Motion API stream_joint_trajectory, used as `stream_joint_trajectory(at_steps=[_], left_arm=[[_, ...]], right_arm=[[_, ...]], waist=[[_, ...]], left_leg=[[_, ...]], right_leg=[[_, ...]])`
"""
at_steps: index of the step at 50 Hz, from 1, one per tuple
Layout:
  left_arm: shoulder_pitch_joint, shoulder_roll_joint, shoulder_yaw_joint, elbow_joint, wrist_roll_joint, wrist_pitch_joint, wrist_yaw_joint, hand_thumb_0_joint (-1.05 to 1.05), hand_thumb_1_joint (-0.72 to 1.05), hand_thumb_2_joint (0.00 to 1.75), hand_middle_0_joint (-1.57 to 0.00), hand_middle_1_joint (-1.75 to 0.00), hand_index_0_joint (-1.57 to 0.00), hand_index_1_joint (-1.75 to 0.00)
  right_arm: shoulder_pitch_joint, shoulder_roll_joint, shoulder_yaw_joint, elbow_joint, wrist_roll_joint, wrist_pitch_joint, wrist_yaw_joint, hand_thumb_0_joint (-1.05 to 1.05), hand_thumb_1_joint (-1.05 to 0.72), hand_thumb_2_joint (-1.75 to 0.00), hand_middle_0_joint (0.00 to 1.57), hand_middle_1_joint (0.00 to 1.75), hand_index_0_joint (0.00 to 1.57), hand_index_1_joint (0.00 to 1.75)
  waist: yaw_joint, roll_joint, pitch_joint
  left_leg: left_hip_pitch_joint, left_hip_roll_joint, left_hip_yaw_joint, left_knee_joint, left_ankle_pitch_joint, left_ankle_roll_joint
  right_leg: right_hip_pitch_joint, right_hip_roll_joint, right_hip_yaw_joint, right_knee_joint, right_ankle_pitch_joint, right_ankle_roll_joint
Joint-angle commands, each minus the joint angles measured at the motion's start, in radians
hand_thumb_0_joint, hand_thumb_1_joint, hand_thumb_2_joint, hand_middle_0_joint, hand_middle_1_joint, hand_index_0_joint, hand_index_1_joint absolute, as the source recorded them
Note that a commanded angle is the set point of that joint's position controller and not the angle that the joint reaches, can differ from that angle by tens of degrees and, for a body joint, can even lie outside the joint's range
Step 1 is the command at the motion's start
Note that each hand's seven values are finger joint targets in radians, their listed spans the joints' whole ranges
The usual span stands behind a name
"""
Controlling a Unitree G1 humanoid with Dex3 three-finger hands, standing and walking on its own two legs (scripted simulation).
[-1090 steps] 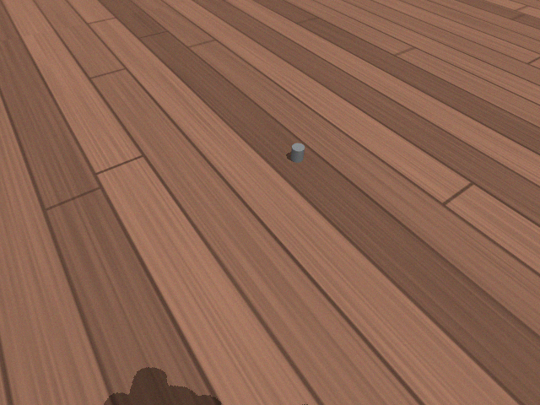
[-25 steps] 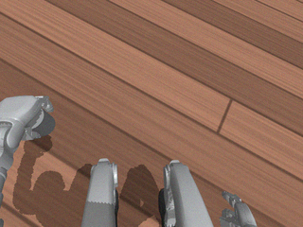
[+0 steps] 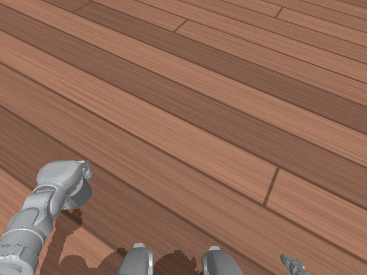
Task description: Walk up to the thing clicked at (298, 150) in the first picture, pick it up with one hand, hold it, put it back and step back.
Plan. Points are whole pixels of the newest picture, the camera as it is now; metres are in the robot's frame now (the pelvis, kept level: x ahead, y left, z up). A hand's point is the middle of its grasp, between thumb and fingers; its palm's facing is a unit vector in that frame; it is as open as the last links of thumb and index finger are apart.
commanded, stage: lift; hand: left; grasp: from above
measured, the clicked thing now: (73, 188) +0.35 +0.27 -0.11
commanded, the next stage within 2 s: hold in 0.26 s
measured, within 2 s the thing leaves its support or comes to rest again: neither
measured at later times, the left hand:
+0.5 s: hand (74, 166) +0.36 +0.24 -0.01, palm faces -0.45 -0.08 -0.89, open 9.1 cm
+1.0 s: hand (75, 161) +0.35 +0.22 +0.03, palm faces -0.45 -0.07 -0.89, open 9.1 cm
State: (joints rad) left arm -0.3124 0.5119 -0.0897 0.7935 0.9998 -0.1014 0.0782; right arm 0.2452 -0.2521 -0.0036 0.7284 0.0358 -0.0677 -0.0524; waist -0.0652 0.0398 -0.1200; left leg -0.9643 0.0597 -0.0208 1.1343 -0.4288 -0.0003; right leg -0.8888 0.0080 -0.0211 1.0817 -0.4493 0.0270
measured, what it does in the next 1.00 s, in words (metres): rises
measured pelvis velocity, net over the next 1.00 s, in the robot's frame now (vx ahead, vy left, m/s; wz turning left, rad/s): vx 0.06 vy -0.01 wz -0.01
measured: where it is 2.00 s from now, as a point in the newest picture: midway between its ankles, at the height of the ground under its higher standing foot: outside the picture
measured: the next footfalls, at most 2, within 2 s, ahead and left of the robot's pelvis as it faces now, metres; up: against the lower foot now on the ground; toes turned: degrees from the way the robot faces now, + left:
none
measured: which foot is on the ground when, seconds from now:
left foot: down 0.00-1.00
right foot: down 0.00-1.00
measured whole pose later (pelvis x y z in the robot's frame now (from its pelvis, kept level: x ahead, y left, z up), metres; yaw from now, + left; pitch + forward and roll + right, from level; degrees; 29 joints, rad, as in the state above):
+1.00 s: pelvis +0.06 -0.01 +0.07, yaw +0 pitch +5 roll +0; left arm -0.25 0.41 -0.18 0.67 0.99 0.01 -0.01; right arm 0.23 -0.25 -0.04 0.70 0.06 0.03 -0.04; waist -0.01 0.04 -0.06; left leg -0.42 0.04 0.04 0.63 -0.30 -0.01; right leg -0.38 -0.01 0.02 0.63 -0.33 0.02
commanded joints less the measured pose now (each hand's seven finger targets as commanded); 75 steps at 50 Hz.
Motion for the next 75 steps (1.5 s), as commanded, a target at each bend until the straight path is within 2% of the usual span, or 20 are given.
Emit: stream_joint_trajectory(at_steps=[1, 2, 5, 11, 16, 22, 27, 31, 37, 38, 44, 45, 47, 49, 51, 52, 60, 67, 69, 75], left_arm=[[-0.349, 0.241, 0.087, -0.169, 0.001, 0.025, 0.079, 0.00, 0.62, 0.67, -0.68, -1.17, -0.86, -0.98], [-0.324, 0.240, 0.101, -0.157, -0.001, 0.033, 0.085, 0.00, 0.62, 0.65, -0.66, -1.18, -0.86, -0.98], [-0.324, 0.187, 0.059, -0.142, -0.018, 0.063, 0.086, 0.00, 0.66, 0.66, -0.69, -1.16, -0.89, -0.97], [-0.311, 0.157, 0.033, -0.155, -0.036, 0.097, 0.059, 0.00, 0.62, 0.62, -0.69, -1.12, -0.88, -0.93], [-0.304, 0.160, 0.049, -0.196, -0.034, 0.097, 0.051, 0.00, 0.61, 0.61, -0.69, -1.12, -0.88, -0.92], [-0.324, 0.165, 0.040, -0.217, 0.003, 0.105, 0.054, 0.00, 0.58, 0.54, -0.65, -1.06, -0.84, -0.86], [-0.311, 0.123, 0.017, -0.220, -0.013, 0.122, 0.039, 0.00, 0.58, 0.62, -0.66, -1.09, -0.84, -0.90], [-0.272, 0.119, 0.010, -0.207, -0.013, 0.124, 0.005, 0.00, 0.58, 0.64, -0.66, -1.10, -0.84, -0.91], [-0.270, 0.111, -0.001, -0.277, -0.013, 0.113, -0.040, 0.00, 0.61, 0.65, -0.69, -1.10, -0.87, -0.91], [-0.281, 0.134, 0.019, -0.293, -0.012, 0.110, -0.039, 0.00, 0.60, 0.66, -0.69, -1.09, -0.86, -0.91], [-0.285, 0.138, 0.033, -0.328, -0.008, 0.108, -0.034, 0.00, 0.63, 0.68, -0.71, -1.10, -0.88, -0.92], [-0.255, 0.114, 0.017, -0.303, -0.010, 0.110, -0.038, 0.00, 0.63, 0.68, -0.71, -1.10, -0.88, -0.92], [-0.264, 0.123, 0.020, -0.315, 0.000, 0.111, -0.042, 0.00, 0.63, 0.66, -0.70, -1.11, -0.88, -0.92], [-0.271, 0.127, 0.020, -0.342, -0.002, 0.115, -0.043, 0.00, 0.64, 0.69, -0.72, -1.11, -0.89, -0.93], [-0.263, 0.102, 0.003, -0.337, -0.005, 0.118, -0.050, 0.00, 0.67, 0.72, -0.75, -1.12, -0.92, -0.95], [-0.283, 0.116, 0.012, -0.369, -0.014, 0.118, -0.050, 0.00, 0.69, 0.72, -0.75, -1.14, -0.93, -0.96], [-0.258, 0.116, 0.008, -0.371, -0.017, 0.122, -0.072, 0.00, 0.68, 0.70, -0.75, -1.13, -0.92, -0.95], [-0.275, 0.105, -0.001, -0.389, -0.023, 0.118, -0.076, 0.00, 0.66, 0.69, -0.73, -1.15, -0.91, -0.96], [-0.259, 0.123, 0.015, -0.374, -0.017, 0.116, -0.072, 0.00, 0.65, 0.68, -0.72, -1.13, -0.90, -0.95], [-0.274, 0.103, -0.001, -0.400, -0.027, 0.120, -0.080, 0.00, 0.65, 0.70, -0.73, -1.13, -0.91, -0.95]], right_arm=[[0.028, -0.148, -0.061, -0.084, 0.001, -0.043, -0.003, 0.00, -0.90, -0.90, 0.20, 0.30, 0.20, 0.30], [0.032, -0.148, -0.064, -0.078, 0.000, -0.043, -0.002, 0.00, -0.90, -0.90, 0.20, 0.30, 0.20, 0.30], [0.033, -0.148, -0.071, -0.082, 0.002, -0.039, 0.003, 0.00, -0.89, -0.89, 0.20, 0.30, 0.20, 0.30], [0.039, -0.141, -0.078, -0.081, 0.000, -0.027, 0.002, 0.00, -0.89, -0.89, 0.20, 0.30, 0.20, 0.30], [0.036, -0.141, -0.082, -0.085, 0.001, -0.019, 0.000, 0.00, -0.90, -0.89, 0.20, 0.30, 0.20, 0.30], [0.029, -0.143, -0.084, -0.075, 0.002, -0.004, -0.004, 0.00, -0.89, -0.89, 0.20, 0.30, 0.20, 0.30], [0.024, -0.142, -0.090, -0.077, 0.004, 0.010, 0.001, 0.00, -0.89, -0.89, 0.20, 0.30, 0.20, 0.30], [0.013, -0.147, -0.095, -0.095, 0.009, 0.022, 0.005, 0.00, -0.89, -0.89, 0.20, 0.30, 0.20, 0.30], [-0.017, -0.143, -0.090, -0.128, 0.013, 0.038, 0.004, 0.00, -0.89, -0.89, 0.20, 0.30, 0.20, 0.30], [-0.018, -0.147, -0.092, -0.131, 0.014, 0.040, 0.003, 0.00, -0.89, -0.89, 0.20, 0.30, 0.20, 0.30], [-0.040, -0.144, -0.085, -0.146, 0.015, 0.052, 0.001, 0.00, -0.89, -0.89, 0.20, 0.30, 0.20, 0.30], [-0.044, -0.139, -0.084, -0.147, 0.015, 0.054, 0.001, 0.00, -0.89, -0.89, 0.20, 0.30, 0.20, 0.30], [-0.047, -0.142, -0.085, -0.148, 0.016, 0.057, 0.001, 0.00, -0.89, -0.89, 0.20, 0.30, 0.20, 0.30], [-0.062, -0.139, -0.085, -0.155, 0.017, 0.064, 0.000, 0.00, -0.90, -0.90, 0.20, 0.30, 0.20, 0.30], [-0.064, -0.137, -0.084, -0.157, 0.018, 0.066, 0.000, 0.00, -0.90, -0.90, 0.20, 0.30, 0.20, 0.30], [-0.065, -0.140, -0.084, -0.157, 0.018, 0.067, 0.000, 0.00, -0.90, -0.89, 0.20, 0.30, 0.20, 0.30], [-0.108, -0.132, -0.071, -0.176, 0.024, 0.073, -0.007, 0.00, -0.90, -0.90, 0.20, 0.30, 0.20, 0.30], [-0.122, -0.132, -0.066, -0.179, 0.028, 0.069, -0.011, 0.00, -0.90, -0.90, 0.20, 0.30, 0.20, 0.30], [-0.125, -0.135, -0.065, -0.178, 0.027, 0.067, -0.011, 0.00, -0.90, -0.90, 0.20, 0.30, 0.20, 0.30], [-0.134, -0.129, -0.061, -0.178, 0.028, 0.064, -0.013, 0.00, -0.90, -0.90, 0.20, 0.30, 0.20, 0.30]], waist=[[-0.001, 0.079, -0.302], [0.010, 0.070, -0.311], [0.009, 0.044, -0.297], [0.014, 0.026, -0.277], [0.028, 0.046, -0.293], [0.025, 0.033, -0.279], [0.027, 0.008, -0.274], [0.035, 0.024, -0.243], [0.048, 0.006, -0.218], [0.049, 0.014, -0.230], [0.052, 0.007, -0.214], [0.049, -0.012, -0.200], [0.054, -0.012, -0.207], [0.068, -0.016, -0.203], [0.056, -0.022, -0.199], [0.056, -0.006, -0.210], [0.070, -0.006, -0.146], [0.066, -0.007, -0.144], [0.069, 0.005, -0.132], [0.069, -0.008, -0.144]], left_leg=[[0.371, -0.050, 0.000, -0.265, 0.075, -0.002], [0.383, -0.049, -0.002, -0.272, 0.111, -0.004], [0.430, -0.049, 0.004, -0.311, 0.168, -0.003], [0.490, -0.057, 0.017, -0.365, 0.245, -0.001], [0.572, -0.054, 0.020, -0.413, 0.310, -0.008], [0.618, -0.061, 0.035, -0.437, 0.389, -0.002], [0.662, -0.063, 0.041, -0.460, 0.455, 0.002], [0.678, -0.061, 0.044, -0.490, 0.469, 0.001], [0.699, -0.065, 0.049, -0.520, 0.466, 0.004], [0.712, -0.065, 0.051, -0.523, 0.475, 0.004], [0.731, -0.071, 0.056, -0.549, 0.441, 0.006], [0.732, -0.070, 0.056, -0.549, 0.450, 0.009], [0.738, -0.071, 0.055, -0.551, 0.466, 0.012], [0.739, -0.074, 0.058, -0.564, 0.438, 0.014], [0.748, -0.077, 0.065, -0.569, 0.422, 0.018], [0.759, -0.074, 0.062, -0.579, 0.420, 0.014], [0.752, -0.072, 0.059, -0.632, 0.328, 0.012], [0.782, -0.066, 0.057, -0.655, 0.332, 0.011], [0.782, -0.066, 0.057, -0.667, 0.306, 0.010], [0.805, -0.066, 0.060, -0.676, 0.326, 0.012]], right_leg=[[0.159, 0.041, 0.017, -0.247, 0.094, -0.041], [0.179, 0.041, 0.018, -0.250, 0.125, -0.041], [0.245, 0.041, 0.018, -0.295, 0.181, -0.037], [0.335, 0.039, 0.029, -0.360, 0.255, -0.032], [0.385, 0.039, 0.023, -0.385, 0.293, -0.039], [0.440, 0.035, 0.033, -0.424, 0.384, -0.030], [0.490, 0.035, 0.035, -0.455, 0.452, -0.023], [0.495, 0.038, 0.027, -0.468, 0.436, -0.031], [0.534, 0.036, 0.027, -0.490, 0.441, -0.030], [0.540, 0.036, 0.030, -0.492, 0.448, -0.030], [0.557, 0.028, 0.038, -0.522, 0.431, -0.027], [0.560, 0.029, 0.036, -0.522, 0.443, -0.023], [0.564, 0.028, 0.033, -0.524, 0.462, -0.022], [0.578, 0.024, 0.038, -0.545, 0.443, -0.019], [0.573, 0.021, 0.043, -0.552, 0.442, -0.015], [0.583, 0.022, 0.042, -0.558, 0.426, -0.019], [0.581, 0.023, 0.039, -0.600, 0.312, -0.027], [0.592, 0.025, 0.038, -0.614, 0.308, -0.030], [0.594, 0.024, 0.037, -0.623, 0.282, -0.033], [0.607, 0.022, 0.040, -0.634, 0.302, -0.029]])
